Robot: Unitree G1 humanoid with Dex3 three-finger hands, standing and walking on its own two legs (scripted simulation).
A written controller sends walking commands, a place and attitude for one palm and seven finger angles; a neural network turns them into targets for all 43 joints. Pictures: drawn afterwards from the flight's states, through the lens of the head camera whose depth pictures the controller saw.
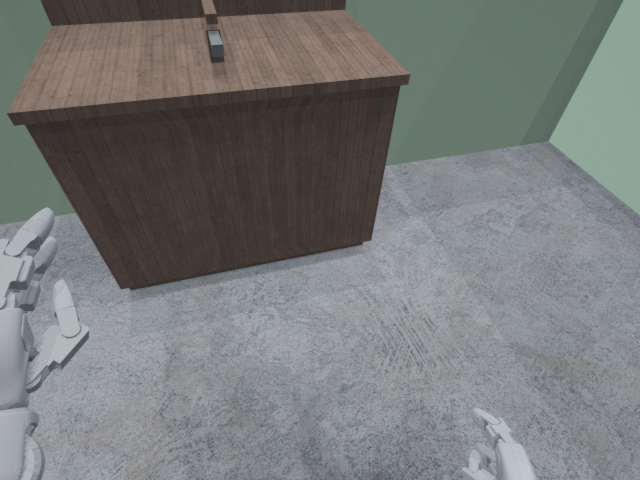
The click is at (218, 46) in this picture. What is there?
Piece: tap's lever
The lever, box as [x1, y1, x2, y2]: [211, 41, 224, 56]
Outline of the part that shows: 212,41 211,47 213,56 224,55 221,41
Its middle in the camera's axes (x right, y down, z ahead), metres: -0.26 -0.47 +0.95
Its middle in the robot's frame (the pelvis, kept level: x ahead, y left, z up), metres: +1.02 +0.32 +0.10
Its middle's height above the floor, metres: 0.87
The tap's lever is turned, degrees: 0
